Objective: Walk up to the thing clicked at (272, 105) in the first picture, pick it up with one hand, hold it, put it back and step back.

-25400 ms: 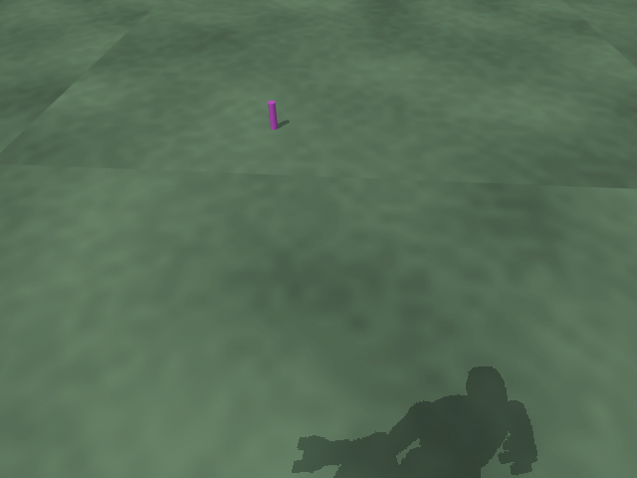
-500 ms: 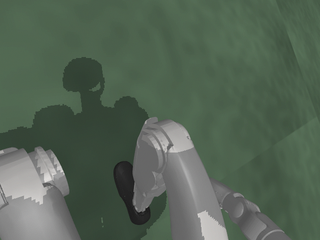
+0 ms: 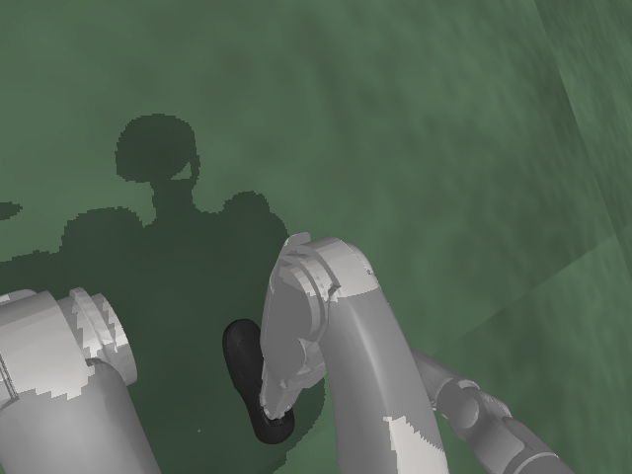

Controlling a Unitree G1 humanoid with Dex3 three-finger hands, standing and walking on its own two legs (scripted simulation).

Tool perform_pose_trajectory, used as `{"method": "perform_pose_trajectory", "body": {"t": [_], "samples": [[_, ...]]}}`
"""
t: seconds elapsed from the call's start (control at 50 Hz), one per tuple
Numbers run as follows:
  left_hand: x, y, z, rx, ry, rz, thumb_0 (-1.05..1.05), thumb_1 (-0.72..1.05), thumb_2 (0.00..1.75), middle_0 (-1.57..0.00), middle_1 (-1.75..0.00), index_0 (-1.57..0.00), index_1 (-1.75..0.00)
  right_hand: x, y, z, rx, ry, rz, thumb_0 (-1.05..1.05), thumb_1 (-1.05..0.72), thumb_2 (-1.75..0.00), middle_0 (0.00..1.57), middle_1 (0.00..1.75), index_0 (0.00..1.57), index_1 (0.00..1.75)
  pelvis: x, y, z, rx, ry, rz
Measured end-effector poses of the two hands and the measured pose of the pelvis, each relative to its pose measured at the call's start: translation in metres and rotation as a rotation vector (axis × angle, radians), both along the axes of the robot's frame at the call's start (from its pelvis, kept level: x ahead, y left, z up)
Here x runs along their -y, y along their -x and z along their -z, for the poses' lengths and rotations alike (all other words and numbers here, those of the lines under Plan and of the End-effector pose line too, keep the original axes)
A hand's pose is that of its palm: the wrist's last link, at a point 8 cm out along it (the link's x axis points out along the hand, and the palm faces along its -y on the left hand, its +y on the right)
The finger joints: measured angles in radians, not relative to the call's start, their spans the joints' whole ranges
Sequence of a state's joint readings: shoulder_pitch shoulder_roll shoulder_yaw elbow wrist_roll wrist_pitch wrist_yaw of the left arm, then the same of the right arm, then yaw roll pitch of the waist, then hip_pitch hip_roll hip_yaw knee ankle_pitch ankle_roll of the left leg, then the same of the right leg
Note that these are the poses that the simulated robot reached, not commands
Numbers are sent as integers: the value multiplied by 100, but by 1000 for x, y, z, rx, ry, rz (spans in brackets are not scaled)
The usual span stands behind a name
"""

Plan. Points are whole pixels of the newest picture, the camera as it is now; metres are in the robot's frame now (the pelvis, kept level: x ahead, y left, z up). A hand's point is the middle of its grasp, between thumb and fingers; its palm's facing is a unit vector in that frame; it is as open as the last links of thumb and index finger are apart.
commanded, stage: withdraw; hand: left
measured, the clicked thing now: out of the picture +0.42 +0.32 -0.20
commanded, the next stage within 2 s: rise in 0.32 s
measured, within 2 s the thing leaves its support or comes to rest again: neither
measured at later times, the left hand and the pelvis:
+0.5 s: hand out of the picture +0.38 +0.38 -0.08, palm faces +0.41 -0.91 -0.08, open 17.6 cm; pelvis +0.00 -0.01 +0.02, yaw +3 degrees
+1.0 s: hand out of the picture +0.26 +0.36 +0.07, palm faces +0.32 -0.81 -0.48, open 17.5 cm; pelvis +0.02 -0.02 +0.15, yaw +12 degrees
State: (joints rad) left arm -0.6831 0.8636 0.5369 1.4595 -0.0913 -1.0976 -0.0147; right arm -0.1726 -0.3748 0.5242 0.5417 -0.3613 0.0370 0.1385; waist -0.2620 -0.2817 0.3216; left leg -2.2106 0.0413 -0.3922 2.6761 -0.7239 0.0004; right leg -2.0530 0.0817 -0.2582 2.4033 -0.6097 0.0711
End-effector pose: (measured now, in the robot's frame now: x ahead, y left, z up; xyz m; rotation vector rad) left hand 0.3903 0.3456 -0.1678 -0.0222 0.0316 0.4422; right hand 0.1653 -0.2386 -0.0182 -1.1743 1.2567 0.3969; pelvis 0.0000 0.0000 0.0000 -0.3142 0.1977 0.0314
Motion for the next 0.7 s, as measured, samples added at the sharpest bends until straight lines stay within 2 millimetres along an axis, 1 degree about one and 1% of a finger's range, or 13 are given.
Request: {"method": "perform_pose_trajectory", "body": {"t": [0.12, 0.2, 0.28, 0.36, 0.46, 0.54, 0.58, 0.64, 0.7], "samples": [[-4, 0, -3, 25, -4, -8, -1, -48, 15, -26, -17, -25, -17, -1, -2, 0, 10, 0, -2, -1, -91, -90, 21, 30, 21, 30, 0, 1, 0, 5, 1, 0], [-18, 2, -16, 60, -28, -23, -1, -52, 10, -17, -10, -16, -11, -1, -2, 0, 22, -1, 15, -1, -91, -90, 21, 30, 21, 30, 0, 1, 0, 3, -3, -2], [-40, 9, -42, 95, -69, -28, -2, -55, 8, -12, -7, -11, -7, 0, -3, 0, 41, -23, 54, -1, -91, -90, 21, 30, 21, 30, 2, 0, -4, -19, -13, -10], [-57, 23, -73, 79, -102, 11, -2, -58, 6, -9, -5, -9, -5, 1, -8, 0, 72, -72, 101, -1, -91, -90, 21, 30, 21, 30, 4, -2, -10, -63, -25, -23], [-69, 42, -91, 21, -67, 6, -2, -60, 4, -7, -4, -7, -4, 0, -16, 3, 113, -137, 147, 0, -90, -90, 21, 31, 21, 30, 5, -2, -17, -104, -39, -36], [-78, 51, -98, -115, -101, 19, -2, -58, 5, -6, -5, -6, -4, -1, -22, 6, 157, -187, 235, 0, -90, -90, 21, 31, 21, 30, 7, -2, -23, -137, -60, -45], [-84, 56, -106, -171, -124, 13, -2, -58, 5, -7, -6, -7, -5, -2, -24, 7, 166, -212, 274, 0, -91, -91, 21, 31, 21, 30, 8, -3, -28, -159, -69, -51], [-96, 66, -126, -245, -173, -10, -2, -57, 6, -8, -6, -7, -6, -3, -26, 8, 170, -248, 333, 0, -93, -91, 21, 31, 21, 30, 10, -5, -37, -199, -82, -63], [-106, 79, -152, -315, -225, -46, -2, -57, 6, -8, -7, -7, -7, -2, -25, 8, 166, -280, 398, 0, -93, -91, 21, 31, 21, 30, 11, -7, -48, -242, -96, -75]]}}
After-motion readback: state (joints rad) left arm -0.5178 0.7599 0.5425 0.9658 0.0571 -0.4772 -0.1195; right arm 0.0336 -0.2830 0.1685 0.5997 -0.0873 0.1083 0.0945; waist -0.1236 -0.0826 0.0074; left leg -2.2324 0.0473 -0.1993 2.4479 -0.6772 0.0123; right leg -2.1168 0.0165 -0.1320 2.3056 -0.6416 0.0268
